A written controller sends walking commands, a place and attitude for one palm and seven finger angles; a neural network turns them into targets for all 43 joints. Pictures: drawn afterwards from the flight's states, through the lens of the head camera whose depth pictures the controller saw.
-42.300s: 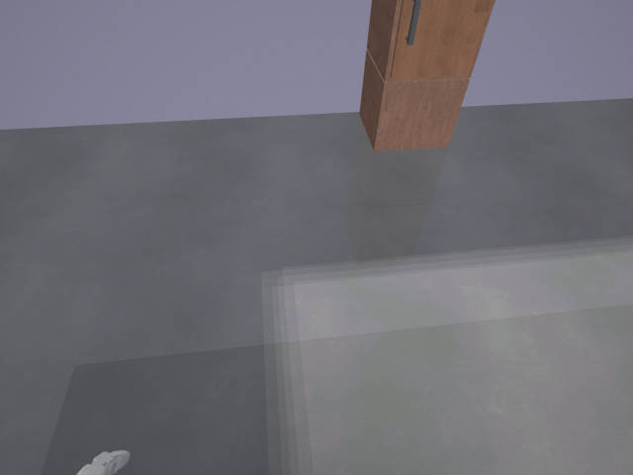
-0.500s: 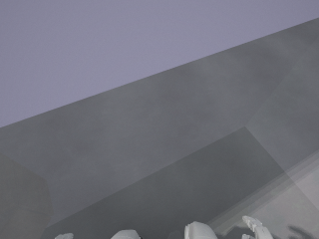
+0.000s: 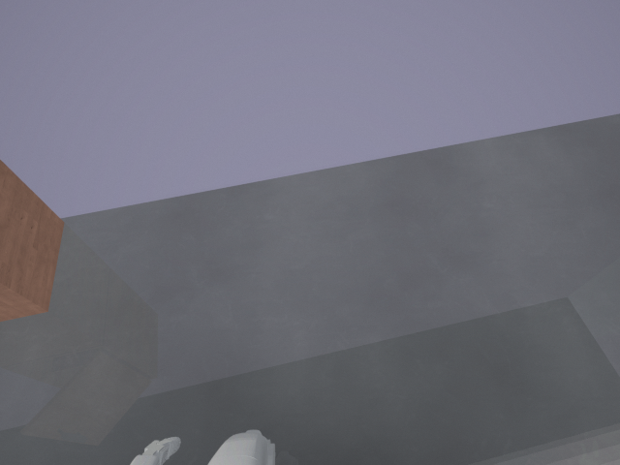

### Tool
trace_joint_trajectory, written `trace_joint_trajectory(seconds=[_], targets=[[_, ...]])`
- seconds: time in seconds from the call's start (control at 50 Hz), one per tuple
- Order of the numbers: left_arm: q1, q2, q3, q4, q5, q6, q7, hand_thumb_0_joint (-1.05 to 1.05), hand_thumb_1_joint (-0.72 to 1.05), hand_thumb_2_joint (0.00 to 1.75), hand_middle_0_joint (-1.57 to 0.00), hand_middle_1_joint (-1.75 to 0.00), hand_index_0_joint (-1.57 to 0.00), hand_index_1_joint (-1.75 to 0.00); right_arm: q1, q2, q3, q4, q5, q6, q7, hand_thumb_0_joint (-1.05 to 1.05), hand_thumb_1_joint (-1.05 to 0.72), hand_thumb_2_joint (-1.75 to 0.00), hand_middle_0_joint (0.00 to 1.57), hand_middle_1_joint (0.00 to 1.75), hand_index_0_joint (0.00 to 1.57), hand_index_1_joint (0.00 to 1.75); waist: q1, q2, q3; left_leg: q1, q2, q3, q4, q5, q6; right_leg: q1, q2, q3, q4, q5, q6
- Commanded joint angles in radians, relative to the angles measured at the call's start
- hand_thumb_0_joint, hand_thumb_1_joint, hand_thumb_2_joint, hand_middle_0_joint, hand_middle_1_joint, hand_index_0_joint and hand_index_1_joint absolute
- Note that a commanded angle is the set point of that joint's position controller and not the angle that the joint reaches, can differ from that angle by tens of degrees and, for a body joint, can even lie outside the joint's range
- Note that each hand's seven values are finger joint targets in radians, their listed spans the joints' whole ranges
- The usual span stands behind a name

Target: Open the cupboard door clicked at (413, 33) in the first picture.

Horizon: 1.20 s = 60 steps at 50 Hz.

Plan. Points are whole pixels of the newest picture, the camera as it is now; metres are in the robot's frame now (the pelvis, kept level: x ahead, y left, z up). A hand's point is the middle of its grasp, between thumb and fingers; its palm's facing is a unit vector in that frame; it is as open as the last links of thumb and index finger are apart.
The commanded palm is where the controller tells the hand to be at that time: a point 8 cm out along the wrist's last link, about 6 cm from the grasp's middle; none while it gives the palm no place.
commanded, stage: turn to face it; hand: left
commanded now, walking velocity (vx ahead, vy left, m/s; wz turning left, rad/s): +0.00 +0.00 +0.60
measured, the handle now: out of the picture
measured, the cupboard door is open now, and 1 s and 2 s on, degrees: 44 44 44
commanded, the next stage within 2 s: take the last steps up to it in 1.52 s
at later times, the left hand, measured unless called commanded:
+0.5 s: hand out of the picture +0.08 +0.23 -0.16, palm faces +0.27 -0.91 -0.32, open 7.3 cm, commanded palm none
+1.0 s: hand out of the picture -0.02 +0.21 -0.19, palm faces +0.57 -0.78 -0.25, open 7.4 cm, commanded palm none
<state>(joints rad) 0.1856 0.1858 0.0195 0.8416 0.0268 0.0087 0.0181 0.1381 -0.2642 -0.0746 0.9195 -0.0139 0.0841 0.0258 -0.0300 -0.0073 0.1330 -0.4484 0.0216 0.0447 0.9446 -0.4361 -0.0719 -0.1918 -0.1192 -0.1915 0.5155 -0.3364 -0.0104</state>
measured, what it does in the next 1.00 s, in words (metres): steps on the spot, turning left: left foot, then right foot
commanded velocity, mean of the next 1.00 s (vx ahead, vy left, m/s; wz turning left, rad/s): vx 0.00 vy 0.00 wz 0.60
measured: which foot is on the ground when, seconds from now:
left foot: up 0.00-0.12, down 0.14-0.50, up 0.52-0.84, down 0.86-1.00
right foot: down 0.00-0.14, up 0.16-0.48, down 0.50-0.86, up 0.88-1.00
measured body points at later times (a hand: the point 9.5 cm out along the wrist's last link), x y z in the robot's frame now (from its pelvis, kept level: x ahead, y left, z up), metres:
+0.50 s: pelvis +0.03 -0.02 -0.02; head +0.09 -0.02 +0.43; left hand +0.07 +0.28 -0.13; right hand +0.19 -0.25 -0.16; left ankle +0.00 +0.13 -0.74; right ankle +0.07 -0.14 -0.75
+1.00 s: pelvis +0.05 -0.01 -0.01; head +0.09 +0.06 +0.43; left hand -0.05 +0.25 -0.17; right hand +0.30 -0.15 -0.13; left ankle -0.01 +0.08 -0.74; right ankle +0.09 -0.15 -0.67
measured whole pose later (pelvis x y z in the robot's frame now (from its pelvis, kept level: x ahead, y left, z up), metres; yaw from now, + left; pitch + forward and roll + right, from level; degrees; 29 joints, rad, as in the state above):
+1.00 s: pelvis +0.05 -0.01 -0.01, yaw +36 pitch +2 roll +0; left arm 0.17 0.28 0.06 0.90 0.02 0.07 0.01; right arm 0.11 -0.23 -0.05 0.87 -0.02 0.02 0.00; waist 0.00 -0.06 0.13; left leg -0.31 -0.02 0.02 0.58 -0.30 0.04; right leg -0.46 -0.10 -0.06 1.12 -0.50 0.08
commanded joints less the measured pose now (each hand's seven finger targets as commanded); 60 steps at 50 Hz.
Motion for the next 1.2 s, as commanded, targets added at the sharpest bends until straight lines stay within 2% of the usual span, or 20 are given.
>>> trace_joint_trajectory(seconds=[0.0, 0.08, 0.1, 0.12, 0.14, 0.24, 0.42, 0.44, 0.48, 0.5, 0.56, 0.6, 0.72, 0.8, 0.82, 0.84, 0.86, 0.88, 0.96, 1.18], targets=[[0.092, 0.243, 0.083, -0.032, 0.003, -0.019, 0.015, 0.0, 0.9, 0.9, -0.2, -0.3, -0.2, -0.3, -0.088, -0.035, 0.003, -0.114, 0.006, -0.038, 0.007, 0.0, -0.9, -0.9, 0.2, 0.3, 0.2, 0.3, 0.077, -0.211, -0.185, -0.021, -0.009, 0.054, -0.186, -0.011, 0.015, 0.233, -0.237, 0.108, -0.047, 0.782, -0.097], [0.05, 0.248, 0.087, -0.031, -0.01, -0.018, 0.005, 0.0, 0.9, 0.9, -0.2, -0.3, -0.2, -0.3, 0.032, -0.087, -0.011, -0.094, -0.001, -0.052, 0.002, 0.0, -0.9, -0.9, 0.2, 0.3, 0.2, 0.3, -0.005, -0.126, -0.236, 0.271, -0.026, 0.055, -0.475, 0.229, 0.056, 0.082, -0.212, 0.029, 0.174, 0.705, -0.017], [0.032, 0.214, 0.08, -0.057, -0.018, -0.014, -0.002, 0.0, 0.9, 0.9, -0.2, -0.3, -0.2, -0.3, 0.124, -0.176, -0.037, -0.075, -0.009, -0.061, -0.004, 0.0, -0.9, -0.9, 0.2, 0.3, 0.2, 0.3, -0.06, 0.079, -0.299, 0.49, 0.132, -0.138, -0.513, 0.503, 0.134, -0.148, -0.134, -0.011, 0.37, 0.387, 0.046], [-0.035, 0.141, 0.054, -0.107, -0.022, -0.009, -0.006, 0.0, 0.9, 0.9, -0.2, -0.3, -0.2, -0.3, 0.206, -0.278, -0.063, -0.062, -0.009, -0.061, -0.014, 0.0, -0.9, -0.9, 0.2, 0.3, 0.2, 0.3, -0.104, 0.329, -0.298, 0.574, 0.398, -0.49, -0.537, 0.968, 0.298, -0.416, 0.007, 0.03, 0.605, -0.326, 0.107], [-0.071, 0.176, 0.056, -0.121, -0.013, 0.007, 0.002, 0.0, 0.9, 0.9, -0.2, -0.3, -0.2, -0.3, 0.226, -0.28, -0.057, -0.044, -0.002, -0.052, -0.023, 0.0, -0.9, -0.9, 0.2, 0.3, 0.2, 0.3, -0.094, 0.208, -0.297, 0.549, 0.425, -0.44, -0.503, 0.992, 0.355, -0.444, -0.006, 0.168, 0.675, -0.34, 0.089], [-0.019, 0.169, 0.068, -0.048, -0.009, 0.028, -0.011, 0.0, 0.9, 0.9, -0.2, -0.3, -0.2, -0.3, 0.003, -0.188, -0.025, -0.108, -0.009, -0.063, -0.044, 0.0, -0.9, -0.9, 0.2, 0.3, 0.2, 0.3, 0.013, 0.168, -0.176, 0.287, 0.212, -0.269, -0.561, 0.59, 0.235, -0.345, 0.014, 0.192, 0.606, -0.11, 0.095], [0.041, 0.16, 0.067, -0.05, -0.013, 0.009, -0.013, 0.0, 0.9, 0.9, -0.2, -0.3, -0.2, -0.3, -0.045, -0.199, -0.044, -0.115, -0.008, -0.049, -0.032, 0.0, -0.9, -0.9, 0.2, 0.3, 0.2, 0.3, 0.051, 0.169, -0.18, 0.121, 0.135, -0.33, -0.479, 0.449, 0.188, -0.02, 0.116, 0.126, 0.084, 0.025, 0.081], [0.09, 0.183, 0.074, -0.043, -0.012, -0.001, -0.009, 0.0, 0.9, 0.9, -0.2, -0.3, -0.2, -0.3, -0.06, -0.18, -0.043, -0.124, -0.001, -0.049, -0.031, 0.0, -0.9, -0.9, 0.2, 0.3, 0.2, 0.3, 0.08, 0.12, -0.194, 0.064, 0.094, -0.308, -0.418, 0.38, 0.152, 0.08, 0.086, 0.146, -0.052, 0.11, 0.076], [0.129, 0.33, 0.1, -0.048, 0.009, -0.015, 0.007, 0.0, 0.9, 0.9, -0.2, -0.3, -0.2, -0.3, -0.057, -0.081, -0.029, -0.163, 0.008, -0.053, -0.022, 0.0, -0.9, -0.9, 0.2, 0.3, 0.2, 0.3, 0.107, -0.338, -0.212, -0.163, -0.11, -0.075, 0.033, -0.194, 0.028, 0.182, -0.362, 0.585, -0.248, 0.292, -0.101], [0.107, 0.306, 0.088, -0.05, 0.001, -0.013, 0.012, 0.0, 0.9, 0.9, -0.2, -0.3, -0.2, -0.3, -0.055, -0.117, -0.034, -0.154, 0.0, -0.045, -0.019, 0.0, -0.9, -0.9, 0.2, 0.3, 0.2, 0.3, 0.089, -0.237, -0.189, -0.141, -0.048, -0.133, 0.212, -0.192, 0.042, 0.086, -0.378, 0.525, -0.22, 0.326, -0.154], [-0.03, 0.206, 0.062, -0.084, -0.006, -0.01, 0.015, 0.0, 0.9, 0.9, -0.2, -0.3, -0.2, -0.3, -0.022, -0.098, -0.032, -0.103, -0.004, -0.023, -0.005, 0.0, -0.9, -0.9, 0.2, 0.3, 0.2, 0.3, 0.015, -0.244, -0.127, -0.14, 0.004, -0.092, 0.313, -0.025, 0.014, 0.025, -0.214, 0.273, -0.177, 0.408, -0.11], [-0.014, 0.197, 0.063, -0.083, -0.003, -0.015, 0.016, 0.0, 0.9, 0.9, -0.2, -0.3, -0.2, -0.3, -0.033, -0.067, -0.02, -0.103, 0.0, -0.023, 0.004, 0.0, -0.9, -0.9, 0.2, 0.3, 0.2, 0.3, 0.021, -0.221, -0.138, -0.115, 0.005, -0.044, 0.188, -0.008, 0.002, 0.077, -0.193, 0.172, -0.152, 0.528, -0.091], [0.103, 0.251, 0.083, -0.031, 0.004, -0.017, 0.013, 0.0, 0.9, 0.9, -0.2, -0.3, -0.2, -0.3, -0.11, -0.031, 0.002, -0.122, 0.005, -0.037, 0.009, 0.0, -0.9, -0.9, 0.2, 0.3, 0.2, 0.3, 0.086, -0.192, -0.174, -0.021, -0.015, 0.047, -0.166, -0.031, 0.012, 0.208, -0.242, 0.122, -0.065, 0.718, -0.099], [0.065, 0.256, 0.09, -0.028, -0.008, -0.014, 0.004, 0.0, 0.9, 0.9, -0.2, -0.3, -0.2, -0.3, -0.003, -0.069, -0.008, -0.1, 0.002, -0.051, 0.004, 0.0, -0.9, -0.9, 0.2, 0.3, 0.2, 0.3, 0.02, -0.164, -0.223, 0.209, -0.034, 0.063, -0.448, 0.178, 0.042, 0.115, -0.221, 0.037, 0.1, 0.658, -0.025], [0.045, 0.237, 0.086, -0.043, -0.016, -0.011, -0.001, 0.0, 0.9, 0.9, -0.2, -0.3, -0.2, -0.3, 0.073, -0.131, -0.024, -0.082, -0.004, -0.059, 0.0, 0.0, -0.9, -0.9, 0.2, 0.3, 0.2, 0.3, -0.028, -0.036, -0.265, 0.409, 0.041, -0.031, -0.512, 0.392, 0.084, -0.053, -0.183, 0.005, 0.257, 0.5, 0.028], [0.002, 0.159, 0.065, -0.086, -0.022, -0.007, -0.01, 0.0, 0.9, 0.9, -0.2, -0.3, -0.2, -0.3, 0.162, -0.253, -0.06, -0.071, -0.011, -0.066, -0.009, 0.0, -0.9, -0.9, 0.2, 0.3, 0.2, 0.3, -0.083, 0.299, -0.287, 0.571, 0.34, -0.431, -0.541, 0.787, 0.237, -0.38, -0.023, -0.008, 0.502, -0.206, 0.109], [-0.067, 0.159, 0.055, -0.113, -0.013, 0.006, -0.002, 0.0, 0.9, 0.9, -0.2, -0.3, -0.2, -0.3, 0.22, -0.281, -0.064, -0.045, -0.002, -0.055, -0.021, 0.0, -0.9, -0.9, 0.2, 0.3, 0.2, 0.3, -0.096, 0.264, -0.295, 0.554, 0.407, -0.464, -0.518, 0.99, 0.33, -0.441, 0.0, 0.128, 0.616, -0.345, 0.097], [-0.094, 0.178, 0.057, -0.114, -0.01, 0.012, 0.002, 0.0, 0.9, 0.9, -0.2, -0.3, -0.2, -0.3, 0.198, -0.25, -0.051, -0.048, -0.004, -0.056, -0.028, 0.0, -0.9, -0.9, 0.2, 0.3, 0.2, 0.3, -0.081, 0.174, -0.256, 0.503, 0.373, -0.396, -0.521, 0.887, 0.324, -0.441, -0.018, 0.174, 0.656, -0.287, 0.089], [-0.035, 0.166, 0.066, -0.042, -0.01, 0.024, -0.007, 0.0, 0.9, 0.9, -0.2, -0.3, -0.2, -0.3, 0.042, -0.178, -0.025, -0.09, -0.007, -0.068, -0.049, 0.0, -0.9, -0.9, 0.2, 0.3, 0.2, 0.3, 0.003, 0.17, -0.201, 0.366, 0.223, -0.278, -0.543, 0.77, 0.242, -0.385, 0.008, 0.202, 0.65, -0.102, 0.098], [-0.03, 0.153, 0.057, -0.056, -0.017, 0.014, -0.008, 0.0, 0.9, 0.9, -0.2, -0.3, -0.2, -0.3, 0.014, -0.188, -0.04, -0.084, -0.011, -0.055, -0.038, 0.0, -0.9, -0.9, 0.2, 0.3, 0.2, 0.3, 0.028, 0.175, -0.19, 0.212, 0.158, -0.363, -0.501, 0.619, 0.215, -0.089, 0.116, 0.153, 0.166, -0.034, 0.083]])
